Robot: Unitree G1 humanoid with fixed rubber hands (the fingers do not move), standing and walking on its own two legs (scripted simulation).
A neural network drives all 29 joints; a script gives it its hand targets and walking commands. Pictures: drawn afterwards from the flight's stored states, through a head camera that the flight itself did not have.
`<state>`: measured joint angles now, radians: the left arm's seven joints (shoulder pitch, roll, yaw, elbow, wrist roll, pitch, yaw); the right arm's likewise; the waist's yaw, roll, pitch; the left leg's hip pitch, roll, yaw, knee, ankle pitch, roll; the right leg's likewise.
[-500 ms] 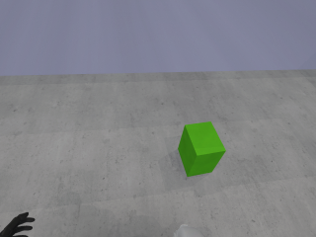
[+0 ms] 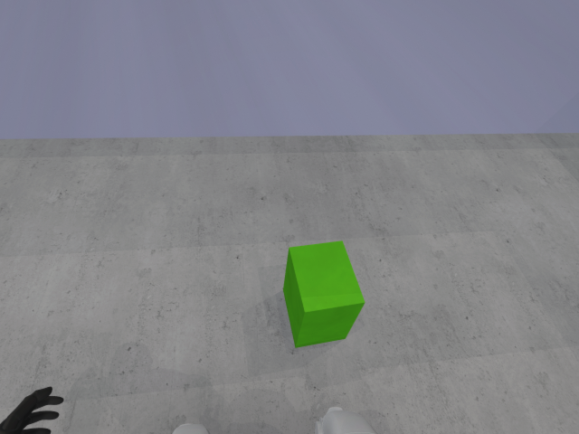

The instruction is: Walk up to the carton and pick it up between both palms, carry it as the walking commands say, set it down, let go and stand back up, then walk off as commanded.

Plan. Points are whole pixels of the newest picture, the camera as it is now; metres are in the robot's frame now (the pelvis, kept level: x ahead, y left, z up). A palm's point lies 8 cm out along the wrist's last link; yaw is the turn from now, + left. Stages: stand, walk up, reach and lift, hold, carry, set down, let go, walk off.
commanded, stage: walk up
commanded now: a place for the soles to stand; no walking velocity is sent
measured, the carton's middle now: (318, 295) +0.60 -0.16 -0.58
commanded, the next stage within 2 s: none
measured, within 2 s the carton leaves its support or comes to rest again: neither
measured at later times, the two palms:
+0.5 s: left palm (165, 407) +0.18 +0.17 -0.08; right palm out of the picture +0.12 -0.58 -0.03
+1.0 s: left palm (178, 425) +0.15 +0.14 -0.04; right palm out of the picture +0.28 -0.53 -0.06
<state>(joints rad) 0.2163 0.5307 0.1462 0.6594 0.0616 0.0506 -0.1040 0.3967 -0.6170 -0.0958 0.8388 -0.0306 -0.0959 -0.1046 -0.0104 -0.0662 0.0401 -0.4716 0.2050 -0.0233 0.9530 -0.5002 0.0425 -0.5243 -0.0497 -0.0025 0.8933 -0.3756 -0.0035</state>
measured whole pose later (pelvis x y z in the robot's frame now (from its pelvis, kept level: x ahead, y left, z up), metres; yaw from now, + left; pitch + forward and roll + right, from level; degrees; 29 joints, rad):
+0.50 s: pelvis +0.08 -0.19 -0.01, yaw +2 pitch +0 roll +0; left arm 0.24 0.52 0.13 0.70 0.04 0.04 -0.06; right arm 0.37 -0.59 -0.09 0.84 -0.02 -0.07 -0.09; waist -0.02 -0.06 0.05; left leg -0.53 0.16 -0.08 1.04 -0.51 0.04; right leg -0.53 -0.04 -0.01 0.94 -0.41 0.01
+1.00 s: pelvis +0.10 -0.22 +0.02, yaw +10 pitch -2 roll +0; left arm 0.14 0.48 0.03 0.88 0.01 -0.05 0.04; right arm 0.11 -0.48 -0.05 0.88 -0.02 0.00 0.03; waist 0.00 0.02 0.09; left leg -0.38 -0.04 0.00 0.74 -0.33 0.03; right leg -0.34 -0.09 -0.14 0.78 -0.40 -0.01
